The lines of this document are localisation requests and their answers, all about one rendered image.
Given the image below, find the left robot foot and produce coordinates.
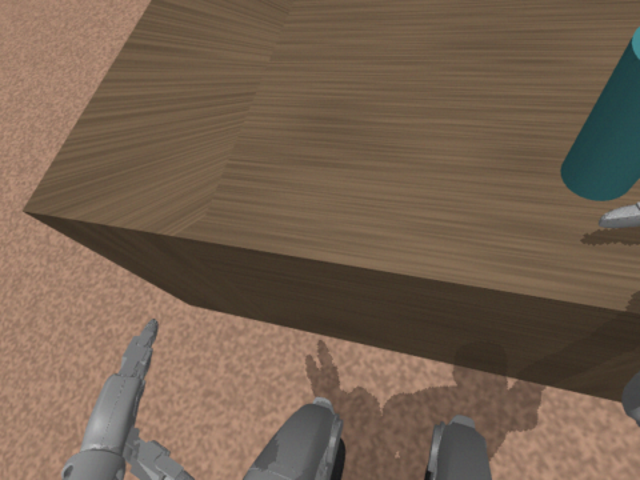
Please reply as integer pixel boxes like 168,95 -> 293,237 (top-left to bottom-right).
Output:
330,438 -> 346,480

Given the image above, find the bottle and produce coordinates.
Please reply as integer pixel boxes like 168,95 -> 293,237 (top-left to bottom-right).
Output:
561,27 -> 640,201

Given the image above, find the left robot hand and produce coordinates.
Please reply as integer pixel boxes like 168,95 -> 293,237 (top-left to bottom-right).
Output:
80,319 -> 195,480

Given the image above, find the right robot arm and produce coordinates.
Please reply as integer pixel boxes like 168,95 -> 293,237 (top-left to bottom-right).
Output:
622,370 -> 640,427

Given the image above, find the right robot hand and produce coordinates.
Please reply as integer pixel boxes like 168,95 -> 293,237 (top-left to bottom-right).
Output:
598,202 -> 640,228

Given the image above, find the left robot arm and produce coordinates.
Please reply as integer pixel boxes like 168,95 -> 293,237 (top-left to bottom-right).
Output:
61,449 -> 126,480

